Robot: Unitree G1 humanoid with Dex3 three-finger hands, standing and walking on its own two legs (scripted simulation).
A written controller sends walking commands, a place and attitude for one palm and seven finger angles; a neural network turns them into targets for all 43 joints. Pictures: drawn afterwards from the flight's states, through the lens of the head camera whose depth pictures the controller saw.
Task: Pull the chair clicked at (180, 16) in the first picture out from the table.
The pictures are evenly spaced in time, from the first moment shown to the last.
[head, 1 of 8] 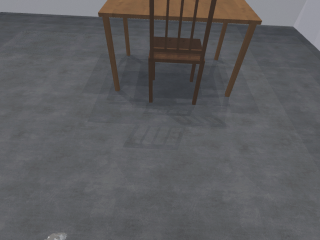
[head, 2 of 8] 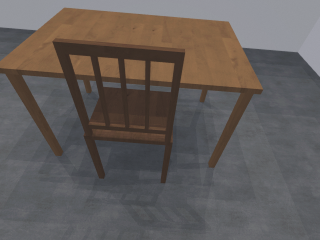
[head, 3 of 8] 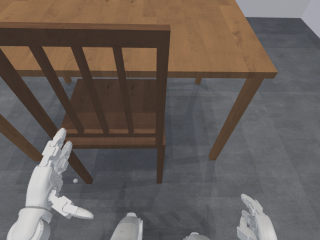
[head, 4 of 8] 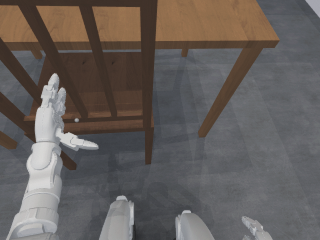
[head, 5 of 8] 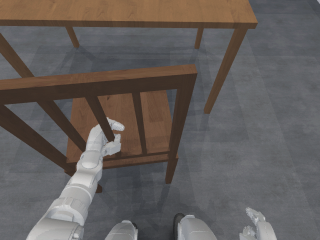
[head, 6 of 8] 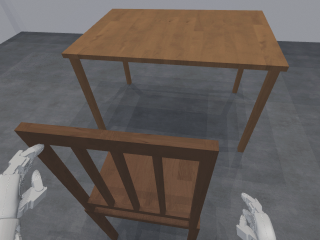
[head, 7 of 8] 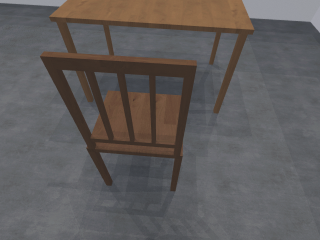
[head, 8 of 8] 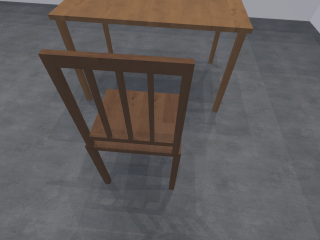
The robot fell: no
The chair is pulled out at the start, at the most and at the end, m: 0.00 0.58 0.57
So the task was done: yes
